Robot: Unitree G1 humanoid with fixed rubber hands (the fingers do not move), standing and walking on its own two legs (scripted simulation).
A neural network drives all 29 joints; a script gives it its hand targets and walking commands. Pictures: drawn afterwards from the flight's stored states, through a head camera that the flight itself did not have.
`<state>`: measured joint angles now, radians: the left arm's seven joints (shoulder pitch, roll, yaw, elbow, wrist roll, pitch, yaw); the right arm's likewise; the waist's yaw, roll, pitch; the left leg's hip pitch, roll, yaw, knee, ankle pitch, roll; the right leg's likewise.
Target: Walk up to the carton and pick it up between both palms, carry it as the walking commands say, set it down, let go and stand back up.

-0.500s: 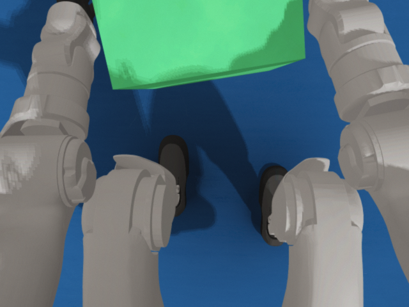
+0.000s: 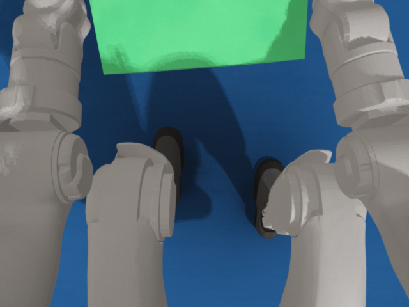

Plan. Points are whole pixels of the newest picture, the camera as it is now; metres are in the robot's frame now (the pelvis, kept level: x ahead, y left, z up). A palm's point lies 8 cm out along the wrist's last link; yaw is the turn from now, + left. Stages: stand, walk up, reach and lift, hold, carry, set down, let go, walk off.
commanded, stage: reach and lift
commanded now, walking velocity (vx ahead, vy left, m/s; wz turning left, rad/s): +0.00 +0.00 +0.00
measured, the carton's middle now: out of the picture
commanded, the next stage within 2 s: none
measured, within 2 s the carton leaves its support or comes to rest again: leaves its support in 0.02 s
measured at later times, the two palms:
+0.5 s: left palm out of the picture +0.52 +0.25 -0.12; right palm out of the picture +0.57 -0.09 -0.12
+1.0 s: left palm out of the picture +0.50 +0.25 -0.05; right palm out of the picture +0.55 -0.09 -0.05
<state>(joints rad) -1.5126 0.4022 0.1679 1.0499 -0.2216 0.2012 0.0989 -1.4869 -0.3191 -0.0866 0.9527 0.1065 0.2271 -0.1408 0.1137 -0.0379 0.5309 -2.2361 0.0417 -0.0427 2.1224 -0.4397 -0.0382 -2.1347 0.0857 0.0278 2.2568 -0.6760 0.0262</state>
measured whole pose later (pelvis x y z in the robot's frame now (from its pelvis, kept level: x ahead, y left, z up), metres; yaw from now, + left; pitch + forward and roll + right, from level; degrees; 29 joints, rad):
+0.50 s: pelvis -0.01 +0.01 +0.03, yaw +0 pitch +30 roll -1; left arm -1.48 0.32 0.28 0.83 -0.07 0.36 0.13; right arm -1.49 -0.33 -0.19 0.89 0.05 0.32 -0.07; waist 0.12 -0.05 0.52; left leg -2.14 0.03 -0.05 2.02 -0.41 -0.02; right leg -2.02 0.07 0.02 2.14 -0.64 0.04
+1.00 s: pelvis -0.02 +0.01 +0.07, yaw +0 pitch +27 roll -1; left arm -1.39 0.24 0.39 0.64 0.01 0.43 0.10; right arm -1.42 -0.28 -0.26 0.76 -0.01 0.37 -0.05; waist 0.11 -0.05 0.52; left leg -1.98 0.02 -0.06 1.89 -0.38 -0.03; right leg -1.88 0.07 0.01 2.00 -0.60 0.03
